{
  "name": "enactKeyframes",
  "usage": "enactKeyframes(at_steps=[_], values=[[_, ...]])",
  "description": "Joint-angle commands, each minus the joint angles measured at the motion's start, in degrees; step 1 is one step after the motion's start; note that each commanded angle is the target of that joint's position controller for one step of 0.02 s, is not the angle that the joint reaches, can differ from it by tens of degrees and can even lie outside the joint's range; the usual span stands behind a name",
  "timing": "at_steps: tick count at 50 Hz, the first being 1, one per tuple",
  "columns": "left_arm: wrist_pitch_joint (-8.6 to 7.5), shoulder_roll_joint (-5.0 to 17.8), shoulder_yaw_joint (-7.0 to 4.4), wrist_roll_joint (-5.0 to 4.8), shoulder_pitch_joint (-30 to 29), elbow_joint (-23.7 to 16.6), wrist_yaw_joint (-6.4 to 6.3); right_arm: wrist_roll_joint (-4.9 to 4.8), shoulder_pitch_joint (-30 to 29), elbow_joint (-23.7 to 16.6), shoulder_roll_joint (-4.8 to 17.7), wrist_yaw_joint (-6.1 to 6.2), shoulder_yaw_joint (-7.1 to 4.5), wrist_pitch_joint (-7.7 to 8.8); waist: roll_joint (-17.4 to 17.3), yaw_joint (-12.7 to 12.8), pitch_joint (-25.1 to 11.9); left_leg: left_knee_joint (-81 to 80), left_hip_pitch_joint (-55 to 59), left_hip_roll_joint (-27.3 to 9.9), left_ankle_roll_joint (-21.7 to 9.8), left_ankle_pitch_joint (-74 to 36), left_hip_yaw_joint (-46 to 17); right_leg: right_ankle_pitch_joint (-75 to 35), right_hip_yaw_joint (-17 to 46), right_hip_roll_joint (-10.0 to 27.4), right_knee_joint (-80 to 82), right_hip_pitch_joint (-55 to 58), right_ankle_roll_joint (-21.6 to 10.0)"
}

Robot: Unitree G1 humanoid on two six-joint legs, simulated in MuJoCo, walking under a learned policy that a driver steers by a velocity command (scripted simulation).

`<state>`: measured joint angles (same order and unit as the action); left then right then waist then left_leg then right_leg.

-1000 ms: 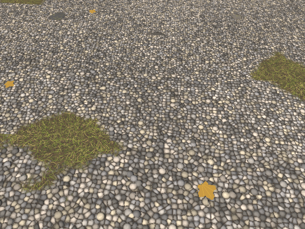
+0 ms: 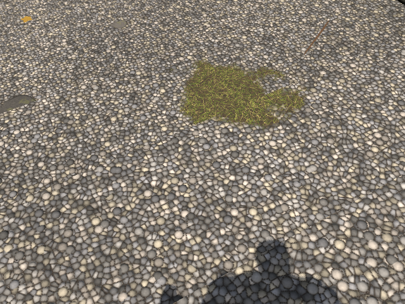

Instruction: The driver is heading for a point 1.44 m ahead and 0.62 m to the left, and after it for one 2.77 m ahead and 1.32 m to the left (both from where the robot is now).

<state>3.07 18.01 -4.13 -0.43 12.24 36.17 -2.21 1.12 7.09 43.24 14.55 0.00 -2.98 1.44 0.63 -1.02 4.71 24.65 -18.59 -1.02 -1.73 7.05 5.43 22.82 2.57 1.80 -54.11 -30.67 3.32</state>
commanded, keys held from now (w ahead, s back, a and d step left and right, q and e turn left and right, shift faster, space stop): q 0.96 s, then w+q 0.04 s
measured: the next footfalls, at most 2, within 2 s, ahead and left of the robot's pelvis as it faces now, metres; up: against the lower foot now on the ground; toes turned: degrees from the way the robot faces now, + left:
right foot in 0.10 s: +0.10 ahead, -0.14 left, +0.00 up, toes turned +3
right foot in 0.70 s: +0.13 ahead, -0.14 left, +0.00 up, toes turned +24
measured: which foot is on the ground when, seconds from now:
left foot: down 0.00-0.70, up 0.72-1.00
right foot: up 0.00-0.08, down 0.10-0.36, up 0.38-0.68, down 0.70-1.00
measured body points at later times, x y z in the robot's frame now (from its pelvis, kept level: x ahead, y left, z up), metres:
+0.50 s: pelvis +0.04 -0.01 +0.00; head +0.08 +0.01 +0.44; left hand +0.16 +0.29 -0.11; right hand +0.21 -0.28 -0.10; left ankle +0.05 +0.10 -0.74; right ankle +0.03 -0.15 -0.67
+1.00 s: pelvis +0.03 -0.05 +0.00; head +0.06 -0.05 +0.45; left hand +0.02 +0.25 -0.09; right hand +0.29 -0.24 -0.11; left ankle -0.04 +0.07 -0.68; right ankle +0.09 -0.15 -0.74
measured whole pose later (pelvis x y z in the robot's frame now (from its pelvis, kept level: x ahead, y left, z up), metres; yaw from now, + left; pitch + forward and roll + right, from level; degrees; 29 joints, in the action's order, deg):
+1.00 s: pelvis +0.03 -0.05 +0.00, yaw +31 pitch +1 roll +0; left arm 0.9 14.0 -3.7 0.6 10.0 38.8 -2.2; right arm -1.5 12.3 37.9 17.9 0.5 -5.2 -5.1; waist -1.5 0.6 2.5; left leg 53.9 -26.5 -1.5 5.5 23.7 -1.6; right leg 13.9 -6.0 2.8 -26.5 -13.6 -0.9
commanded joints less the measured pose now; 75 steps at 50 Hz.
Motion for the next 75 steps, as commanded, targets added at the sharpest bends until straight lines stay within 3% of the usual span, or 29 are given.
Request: enactKeyframes(at_steps=[1,4,6,8,10,16,18,20,23,27,33,34,35,36,37,38,41,48,50,55,56,57,58,59,61,62,66,71,75], values=[[-0.5,0.5,0.51,0.75,5.7,-1.1,0.7,-1.2,-3.3,-2.6,7.2,-0.69,-1.26,0.22,-7.7,2.0,-13.1,-6.5,3.7,-12.8,-12.3,-17.3,-9.8,-5.5,-0.3,0.0,12.6,14.5,-0.8],[-0.61,2.1,0.08,1.91,6.0,-0.4,1.21,-2.19,-1.7,-0.8,4.6,-1.82,0.36,-0.06,-5.9,3.8,-10.1,-4.3,-3.5,-8.7,-5.7,4.2,-10.5,-17.2,-0.3,-0.5,30.7,28.4,-3.7],[-0.44,8.2,-0.52,2.77,-0.2,-2.5,0.29,-0.65,5.2,-0.6,2.1,-2.32,1.32,0.13,9.9,-2.9,-10.2,2.9,-2.4,-1.6,1.8,17.8,-4.7,-18.1,11.7,14.3,33.2,21.9,-11.5],[-1.01,5.7,-0.57,2.5,-3.0,-2.3,0.78,-0.87,1.2,-1.0,7.3,-1.26,-0.03,-0.99,10.5,-0.3,-4.7,6.3,-0.3,0.0,3.1,9.9,-3.2,1.7,7.8,8.1,35.6,14.6,-9.7],[-1.72,6.4,-1.02,1.84,-2.4,-1.7,0.56,-0.88,2.4,-0.7,8.1,-0.2,-0.62,-2.04,11.4,0.4,-3.2,9.7,-3.3,0.5,2.7,7.8,-3.0,-1.2,7.1,8.9,35.5,15.4,-9.3],[-2.13,4.9,-1.6,-0.14,-4.2,-1.7,-1.16,-1.32,5.6,-2.7,6.3,-0.91,-1.52,-2.77,6.4,-0.2,-6.7,13.5,-3.7,-1.0,-0.9,6.5,-4.0,-22.3,4.8,13.2,25.9,17.7,-11.4],[-1.99,3.4,-1.77,0.46,-2.1,-2.1,-1.45,-1.13,4.6,-3.6,11.1,-0.64,-3.04,-2.9,-7.6,2.6,-6.2,4.7,-2.5,-5.3,-5.7,-11.4,-15.0,-13.1,-5.8,3.3,15.1,14.3,-5.1],[-2.06,1.6,-1.1,0.82,-9.3,-4.5,-1.48,-0.1,10.8,-3.7,13.8,-0.29,-3.62,-2.51,-17.3,-3.4,-7.1,-5.6,10.2,-16.3,-17.2,-20.0,-35.5,13.1,-3.4,-5.8,-3.9,-3.0,-0.8],[-2.16,2.5,-1.58,0.32,-6.4,-2.6,-1.21,-1.45,6.6,-5.7,13.3,0.73,-3.36,-1.09,-6.2,-0.7,-11.2,-1.1,16.2,-15.6,-14.8,-25.4,-30.5,10.8,4.2,-2.1,-15.4,-8.4,-0.4],[-3.06,0.2,-0.75,-0.22,-5.8,-1.5,-0.6,-2.07,3.7,-6.8,11.8,2.47,-3.33,-4.14,-8.1,0.0,-11.6,-0.9,11.7,-9.0,-10.4,-20.7,-24.1,2.4,1.4,-3.3,2.0,1.1,1.3],[-4.09,1.8,-1.42,-0.37,-0.3,0.7,1.61,-3.35,0.7,-8.7,12.3,2.28,-4.03,-5.44,-11.1,1.6,-10.9,-1.0,5.0,-7.2,-8.1,-6.1,-30.0,-8.5,-0.4,-5.2,26.4,15.8,-0.5],[-4.14,2.6,-1.93,0.04,1.1,1.3,1.51,-3.62,0.9,-8.8,11.3,2.35,-3.79,-5.42,-9.8,2.1,-10.5,0.5,2.0,-5.1,-5.8,0.8,-29.5,-12.6,-0.2,-3.7,31.6,20.1,-1.7],[-3.99,6.6,-2.93,1.04,2.4,0.9,1.11,-2.84,2.9,-9.0,8.6,2.31,-3.13,-5.35,-1.3,1.2,-10.7,9.5,-4.9,-0.4,-2.4,14.1,-25.0,-13.5,9.6,7.0,35.1,25.4,-5.5],[-3.52,11.6,-3.93,2.67,0.9,0.5,1.32,-2.5,3.7,-10.6,7.6,2.11,-3.11,-4.67,15.3,-0.8,-8.0,22.5,-15.4,9.2,0.9,28.7,-14.6,-21.6,24.7,19.0,38.5,23.4,-14.3],[-4.17,9.7,-3.48,3.92,-1.4,-1.1,1.48,-1.66,4.2,-9.8,11.8,1.98,-4.55,-4.0,12.8,-0.1,-7.4,36.1,-16.4,5.2,2.8,29.4,-15.8,-18.2,28.1,22.8,40.0,18.9,-19.2],[-4.5,6.1,-2.43,3.35,-5.5,-2.0,1.3,-2.43,5.0,-8.3,14.3,1.79,-5.64,-4.17,8.2,-1.7,-5.9,41.4,-16.0,4.3,3.2,24.7,-16.0,-14.8,22.0,18.9,39.6,16.9,-17.7],[-4.46,2.8,-1.12,0.97,-9.0,-2.5,0.41,-2.3,7.2,-6.1,11.2,2.17,-5.32,-5.68,6.9,-1.8,-3.9,48.6,-17.3,3.6,6.0,15.9,-13.5,-16.8,9.3,12.0,37.7,17.5,-14.0],[-2.65,6.8,-2.66,1.17,-2.0,-0.7,-0.5,-2.41,0.1,-11.4,6.3,0.4,-2.52,-5.41,9.0,3.9,-7.1,28.7,-14.1,-1.0,7.8,17.1,-6.7,-22.9,3.2,14.6,35.3,26.8,-16.6],[-2.52,8.5,-3.38,0.39,-1.4,-0.5,0.12,-2.71,0.8,-11.8,6.6,-0.2,-2.32,-5.4,9.4,4.3,-8.1,23.6,-9.0,-0.9,6.2,18.7,-3.4,-12.1,2.3,15.1,37.1,23.9,-16.3],[-3.32,7.7,-3.14,-1.83,-3.5,0.7,1.52,-2.96,11.1,-7.6,7.0,-1.34,-3.04,-4.31,6.6,-1.3,-6.6,3.8,9.5,2.1,-1.2,11.6,1.9,5.6,-1.4,14.1,33.7,13.3,-12.3],[-3.53,4.5,-2.31,-1.28,-3.0,1.1,1.82,-3.14,17.7,-4.8,8.4,-0.88,-3.91,-3.92,1.2,-3.3,-7.9,1.3,19.4,2.0,-2.9,13.1,-1.5,7.5,-6.0,11.0,23.9,6.5,-9.3],[-4.02,-0.3,-0.73,0.68,-5.7,-0.8,2.48,-3.18,23.6,-4.2,14.5,-0.08,-5.44,-3.31,-15.1,-4.9,-7.5,-3.9,27.2,-12.1,-8.0,14.5,-24.2,13.6,-12.2,4.5,-1.4,-8.8,-3.8],[-5.49,1.4,-1.16,-0.33,-10.5,-5.0,2.48,-1.73,21.4,-7.0,17.8,-1.04,-5.38,-1.16,-16.8,-4.8,-5.1,-13.0,23.8,-20.9,-18.8,29.4,-49.4,14.3,-2.6,-2.6,-9.9,-23.6,-3.3],[-6.71,5.5,-2.02,-2.12,-12.3,-4.8,2.84,-1.13,18.4,-7.4,12.9,-1.23,-3.96,0.3,-11.2,-4.5,-1.4,-15.8,22.3,-21.0,-18.5,31.9,-45.8,8.7,1.2,1.1,-12.8,-25.9,-4.6],[-7.82,6.6,-2.49,-0.76,-8.0,-1.6,3.27,-1.73,15.0,-7.5,8.6,-0.64,-2.19,1.41,-7.9,-1.5,0.2,-14.2,20.6,-16.0,-13.8,24.1,-34.5,-3.6,1.0,3.7,-9.9,-24.0,-5.1],[-8.2,6.4,-2.54,0.33,-7.1,-0.8,3.33,-1.67,13.6,-7.5,8.5,-0.26,-1.9,1.33,-7.8,-0.7,0.1,-14.2,19.5,-13.6,-12.1,17.7,-29.8,-8.2,0.9,4.1,-6.7,-21.6,-4.4],[-7.95,3.2,-1.34,0.47,-8.2,0.9,3.79,-1.02,16.7,-5.7,8.7,0.94,-1.6,1.35,-6.5,-1.2,-1.5,-13.8,18.2,-9.6,-9.4,-6.2,-18.8,-21.1,-1.6,2.6,2.9,-15.6,-2.0],[-8.08,0.1,0.14,-0.1,-14.6,-0.8,5.11,-0.91,20.3,-2.3,9.5,1.27,-1.88,1.46,-8.4,-2.9,-1.6,-14.1,12.1,-7.8,-8.0,-12.5,-13.4,-30.6,-3.8,-0.5,13.2,-4.6,-2.0],[-8.99,3.4,-1.09,-0.25,-10.7,0.6,6.0,-0.64,20.3,-1.9,9.3,0.79,-2.28,2.0,-8.3,-0.2,-2.5,-8.6,16.6,-12.9,-10.1,-21.2,-15.1,-27.6,-2.3,-0.3,3.8,-3.2,-5.1]])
